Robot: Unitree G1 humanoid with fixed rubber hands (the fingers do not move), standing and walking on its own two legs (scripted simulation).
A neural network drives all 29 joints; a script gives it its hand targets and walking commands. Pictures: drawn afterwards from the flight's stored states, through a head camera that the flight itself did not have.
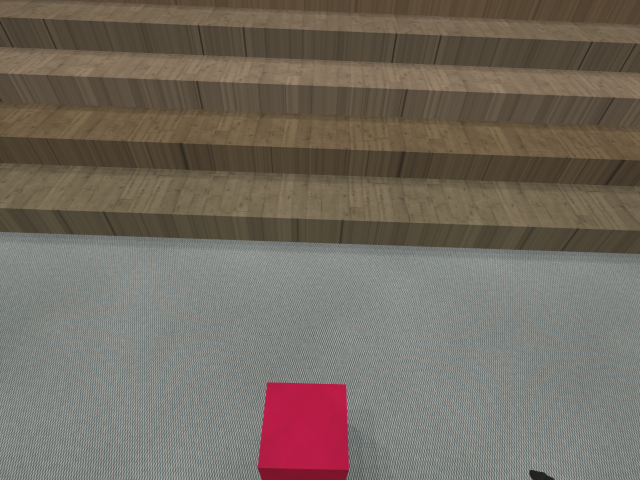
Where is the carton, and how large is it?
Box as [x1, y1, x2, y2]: [258, 382, 348, 479]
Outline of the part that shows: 267,382 258,461 258,469 261,478 345,479 348,470 345,384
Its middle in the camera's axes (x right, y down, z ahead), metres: -0.04 +0.55 +1.04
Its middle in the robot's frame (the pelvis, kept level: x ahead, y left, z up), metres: +0.38 +0.01 -0.66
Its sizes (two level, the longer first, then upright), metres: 0.210 0.200 0.250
